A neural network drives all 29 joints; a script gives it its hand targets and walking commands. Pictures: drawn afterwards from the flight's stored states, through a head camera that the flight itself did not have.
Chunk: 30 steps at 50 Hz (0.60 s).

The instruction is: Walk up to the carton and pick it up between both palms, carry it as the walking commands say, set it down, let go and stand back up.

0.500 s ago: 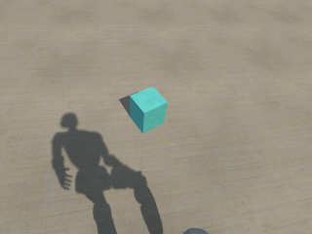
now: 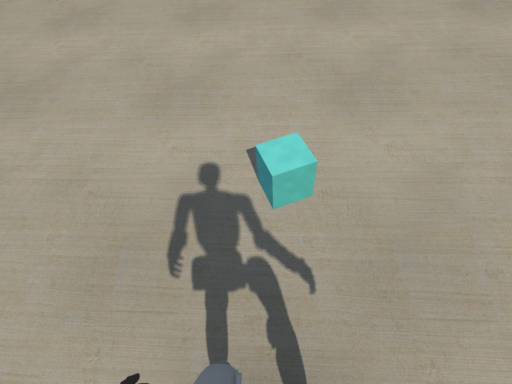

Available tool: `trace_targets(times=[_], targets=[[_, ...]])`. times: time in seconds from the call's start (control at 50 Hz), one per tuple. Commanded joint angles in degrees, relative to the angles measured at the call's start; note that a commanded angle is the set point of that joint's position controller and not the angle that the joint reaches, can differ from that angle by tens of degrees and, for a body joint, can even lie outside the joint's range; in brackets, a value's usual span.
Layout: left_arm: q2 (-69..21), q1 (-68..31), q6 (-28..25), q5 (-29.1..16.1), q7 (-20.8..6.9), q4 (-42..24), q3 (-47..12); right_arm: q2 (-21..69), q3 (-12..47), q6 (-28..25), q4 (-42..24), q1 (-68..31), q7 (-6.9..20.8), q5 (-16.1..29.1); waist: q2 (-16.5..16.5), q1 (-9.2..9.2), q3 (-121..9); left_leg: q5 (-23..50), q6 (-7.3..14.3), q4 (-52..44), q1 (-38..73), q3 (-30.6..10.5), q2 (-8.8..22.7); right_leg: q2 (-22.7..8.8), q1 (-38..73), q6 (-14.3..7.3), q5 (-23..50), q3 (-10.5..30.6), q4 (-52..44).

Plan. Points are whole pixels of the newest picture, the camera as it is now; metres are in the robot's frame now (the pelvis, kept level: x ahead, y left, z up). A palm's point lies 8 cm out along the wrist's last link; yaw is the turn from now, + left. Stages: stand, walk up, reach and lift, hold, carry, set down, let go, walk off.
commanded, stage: walk up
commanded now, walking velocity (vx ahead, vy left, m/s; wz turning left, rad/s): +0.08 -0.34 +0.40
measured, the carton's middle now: (285, 171) +1.05 -0.10 -0.65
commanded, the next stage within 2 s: none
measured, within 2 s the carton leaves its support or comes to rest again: neither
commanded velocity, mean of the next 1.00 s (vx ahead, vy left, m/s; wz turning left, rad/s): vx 0.22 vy -0.24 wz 0.23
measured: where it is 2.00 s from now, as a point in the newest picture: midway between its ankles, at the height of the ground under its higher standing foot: (320, 289)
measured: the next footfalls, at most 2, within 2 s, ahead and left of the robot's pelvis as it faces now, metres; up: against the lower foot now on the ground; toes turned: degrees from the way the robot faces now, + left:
left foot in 0.22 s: +0.06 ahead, +0.01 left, +0.00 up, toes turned +14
right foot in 0.64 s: +0.20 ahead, -0.36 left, +0.00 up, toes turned +6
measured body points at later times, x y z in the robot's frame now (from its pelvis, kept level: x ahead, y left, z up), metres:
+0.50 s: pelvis +0.06 -0.14 +0.01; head +0.10 -0.10 +0.45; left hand +0.10 +0.12 -0.15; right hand +0.14 -0.42 -0.11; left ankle +0.02 +0.00 -0.74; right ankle +0.14 -0.34 -0.67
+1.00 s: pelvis +0.23 -0.28 +0.01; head +0.25 -0.30 +0.45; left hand +0.11 -0.07 -0.13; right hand +0.44 -0.48 -0.12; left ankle +0.26 -0.14 -0.66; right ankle +0.16 -0.37 -0.74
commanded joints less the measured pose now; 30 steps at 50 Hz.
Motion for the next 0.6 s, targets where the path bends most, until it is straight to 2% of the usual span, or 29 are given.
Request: trace_targets(times=[0.0,0.06,0.12,0.14,0.16,0.18,0.2,0.22,0.24,0.26,0.28,0.3,0.32,0.38,0.44,0.48,0.52,0.56,0.58], targets=[[6.26,-0.34,-1.23,0.7,1.25,-2.72,0.85,-4.01,-0.74,-0.37,-1.57,3.74,0.78,-0.06,-13.59,0.16,-1.47,1.62,-0.52,4.42,-3.06,6.4,-0.52,-8.87,4.44,-7.88,13.09,4.99,-9.2],[5.7,4.04,-0.95,1.65,1.93,-1.44,0.52,-1.68,-0.09,-0.05,-3.13,-0.92,1.35,0.36,-14.87,2.17,-0.47,0.72,-0.02,-6.98,-0.57,9.62,0.26,-9.51,6.76,-9.99,16.72,4.9,-7.09],[6.42,8.28,-0.78,2.05,2.12,0.48,0.74,0.44,0.67,0.02,-4.97,-3.78,1.19,1.21,-14.51,2.96,-1.81,1.18,1.78,-17.95,7.86,11.14,-0.02,-11.22,6.13,-11.04,22.36,4.87,-4.17],[6.57,9.03,-0.77,2.01,2.15,1.03,0.77,1.01,0.85,-0.14,-5.37,-3.8,1.0,1.31,-12.76,2.53,-2.18,2.96,2.3,-21.87,11.15,11.34,0.16,-11.22,5.23,-10.83,22.71,4.32,-2.69],[6.7,9.19,-0.74,1.81,2.2,1.38,0.78,1.33,0.9,-0.51,-5.48,-2.37,0.7,1.28,-10.29,1.15,-2.59,7.37,2.82,-27.83,16.57,11.2,0.72,-10.37,2.85,-9.83,22.25,2.98,-0.13],[7.35,9.13,-0.79,1.36,2.29,1.54,1.0,0.64,0.67,-1.03,-5.03,1.86,0.18,1.05,-6.26,-1.69,-3.53,16.94,3.44,-37.66,26.48,9.22,2.98,-8.99,-2.57,-7.47,23.31,0.77,4.92],[6.92,9.4,-1.18,0.92,2.28,0.69,0.93,-4.06,-0.51,-1.5,-4.67,8.55,-0.63,0.13,4.27,-5.0,-6.47,18.13,5.53,-44.72,41.16,-6.17,17.04,-6.45,-15.66,-3.67,12.04,-1.67,17.41],[4.71,8.64,-0.81,1.14,1.78,-2.33,0.62,-13.22,-2.32,-0.66,-5.07,9.7,-1.39,1.07,16.67,-3.39,-5.81,42.9,14.84,-46.7,37.56,-29.4,38.24,1.41,-26.35,0.12,-20.91,-1.11,30.86],[8.23,3.65,0.51,2.55,1.47,-2.02,1.63,-10.07,-1.77,-0.29,-2.95,9.7,-1.32,1.61,5.49,-3.41,-5.66,47.64,17.02,-44.07,32.35,-24.55,34.36,-2.35,-23.45,1.4,-18.56,6.61,37.88],[8.2,2.88,0.88,2.24,0.97,-1.51,1.93,-6.57,-0.97,-0.53,-3.37,5.62,-0.87,1.31,2.99,-1.44,-3.39,43.28,15.16,-44.37,29.46,-17.46,29.3,-2.67,-23.94,2.97,-13.83,7.19,41.13],[7.89,3.25,1.11,1.62,0.59,-0.84,1.91,-4.39,-0.26,-0.71,-3.62,1.86,-0.36,1.32,0.75,0.11,-2.39,39.62,12.16,-45.59,27.38,-11.28,25.13,-3.51,-23.4,3.73,-9.63,7.16,40.65],[7.52,3.73,1.48,1.88,0.25,-0.42,2.01,-3.53,0.13,-1.3,-3.75,-0.74,-0.03,1.62,2.43,1.4,-1.29,40.51,9.1,-45.59,26.05,-6.44,21.72,-4.13,-22.61,4.09,-6.51,6.81,38.9],[7.16,5.52,1.8,1.9,-0.2,0.52,2.0,-2.77,0.42,-1.87,-3.52,-1.6,0.28,1.56,3.59,1.96,-1.18,43.42,7.41,-44.9,25.34,-3.07,19.15,-3.94,-21.02,4.5,-4.18,6.09,37.42],[4.95,5.19,1.88,0.99,-1.41,0.45,1.59,-4.25,-0.39,-3.27,-1.57,2.14,0.77,0.82,5.73,1.06,-2.78,45.58,5.4,-43.76,25.89,0.26,16.67,-3.09,-20.0,4.92,-0.48,4.08,34.0],[3.78,0.84,1.61,0.6,-2.09,-0.87,1.29,-6.58,-1.58,-3.54,-0.77,3.69,1.08,0.24,9.32,-0.65,-1.07,35.33,5.05,-45.74,23.17,1.34,15.78,-3.03,-19.49,5.59,0.98,2.76,27.05],[3.65,-2.32,1.33,0.57,-2.22,-1.71,1.22,-7.54,-2.2,-3.4,-0.53,3.61,1.27,0.16,11.03,-1.73,0.31,24.65,5.09,-47.24,20.37,1.67,15.46,-2.81,-17.35,5.88,1.28,2.19,20.95],[3.9,-3.86,1.08,0.47,-2.29,-2.27,1.3,-8.75,-2.91,-3.28,-0.58,2.62,1.4,0.29,12.71,-1.86,0.33,14.25,4.5,-48.11,16.67,1.37,15.7,-2.18,-12.47,5.69,0.86,1.95,15.72],[4.41,-1.98,0.86,0.13,-2.14,-1.87,1.57,-9.62,-3.54,-3.13,-0.99,0.09,1.43,0.35,13.32,-0.13,-0.38,8.1,3.63,-48.05,11.72,0.42,16.61,-1.58,-4.53,4.7,-0.68,1.67,11.69],[4.48,1.64,0.65,0.02,-1.83,-0.73,1.76,-9.56,-3.7,-3.0,-1.44,-2.26,1.42,0.37,11.48,2.45,-1.11,5.36,3.11,-45.85,8.62,1.11,16.32,-1.28,1.27,3.65,0.17,0.66,7.4]])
